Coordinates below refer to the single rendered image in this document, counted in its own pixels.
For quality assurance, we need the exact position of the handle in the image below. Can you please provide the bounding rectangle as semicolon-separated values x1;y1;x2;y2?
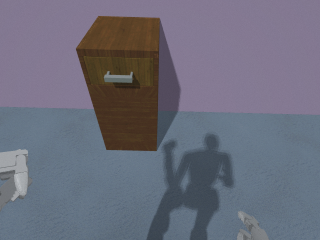
104;71;133;83

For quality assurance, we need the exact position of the left robot hand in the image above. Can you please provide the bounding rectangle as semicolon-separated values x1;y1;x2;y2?
0;149;33;212

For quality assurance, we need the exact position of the drawer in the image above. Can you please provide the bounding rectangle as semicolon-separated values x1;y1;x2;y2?
83;56;154;86

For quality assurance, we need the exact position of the cabinet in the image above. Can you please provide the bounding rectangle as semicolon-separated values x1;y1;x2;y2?
76;16;160;151

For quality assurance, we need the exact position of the right robot hand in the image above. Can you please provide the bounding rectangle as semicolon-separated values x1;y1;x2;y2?
236;211;269;240

